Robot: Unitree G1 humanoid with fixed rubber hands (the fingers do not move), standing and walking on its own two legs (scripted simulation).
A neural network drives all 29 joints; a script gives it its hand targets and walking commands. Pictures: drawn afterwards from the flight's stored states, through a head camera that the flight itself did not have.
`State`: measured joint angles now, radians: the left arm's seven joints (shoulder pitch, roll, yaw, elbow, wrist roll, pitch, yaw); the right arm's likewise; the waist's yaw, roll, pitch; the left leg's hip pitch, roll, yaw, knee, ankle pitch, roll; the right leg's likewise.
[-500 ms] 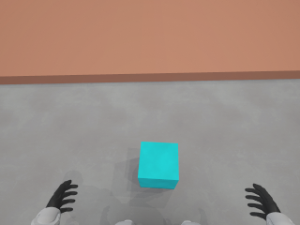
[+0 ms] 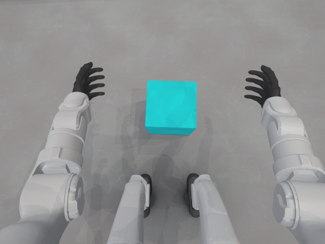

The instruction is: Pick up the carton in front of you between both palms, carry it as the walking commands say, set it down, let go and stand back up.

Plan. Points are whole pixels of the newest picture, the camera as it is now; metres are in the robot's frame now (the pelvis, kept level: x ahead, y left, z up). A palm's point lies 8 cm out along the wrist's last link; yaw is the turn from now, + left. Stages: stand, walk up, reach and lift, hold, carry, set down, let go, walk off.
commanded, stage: reach and lift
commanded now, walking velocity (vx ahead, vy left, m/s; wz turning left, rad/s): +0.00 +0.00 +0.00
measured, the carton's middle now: (170, 110) +0.52 -0.01 -0.55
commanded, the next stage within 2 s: none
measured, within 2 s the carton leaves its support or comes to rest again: neither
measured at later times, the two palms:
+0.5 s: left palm (111, 78) +0.54 +0.18 -0.20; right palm (235, 81) +0.53 -0.20 -0.20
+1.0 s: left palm (127, 102) +0.53 +0.18 -0.42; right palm (216, 105) +0.51 -0.20 -0.42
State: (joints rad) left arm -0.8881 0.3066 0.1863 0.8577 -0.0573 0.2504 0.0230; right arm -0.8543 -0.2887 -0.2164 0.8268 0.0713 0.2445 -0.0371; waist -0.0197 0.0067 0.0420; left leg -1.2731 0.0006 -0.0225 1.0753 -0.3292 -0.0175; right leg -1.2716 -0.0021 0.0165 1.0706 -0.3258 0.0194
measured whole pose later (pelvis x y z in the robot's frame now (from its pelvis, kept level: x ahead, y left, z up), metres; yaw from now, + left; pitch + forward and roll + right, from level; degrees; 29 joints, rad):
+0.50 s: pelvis +0.02 +0.00 -0.06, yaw +0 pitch +53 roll +0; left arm -1.19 0.23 0.39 0.97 0.11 0.09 0.02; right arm -1.14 -0.19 -0.43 0.92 -0.09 0.08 -0.04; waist -0.02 0.01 -0.10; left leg -1.77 -0.02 -0.05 1.24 -0.39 -0.03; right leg -1.77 0.02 0.04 1.24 -0.38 0.03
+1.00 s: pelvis -0.03 +0.00 -0.26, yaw -1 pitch +44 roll -1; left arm -1.46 0.38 0.13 1.10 -0.17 0.12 0.10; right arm -1.43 -0.35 -0.18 1.07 0.17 0.11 -0.11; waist -0.02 0.00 0.22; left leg -2.26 -0.06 -0.06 2.04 -0.54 -0.06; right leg -2.26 0.06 0.05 2.03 -0.53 0.07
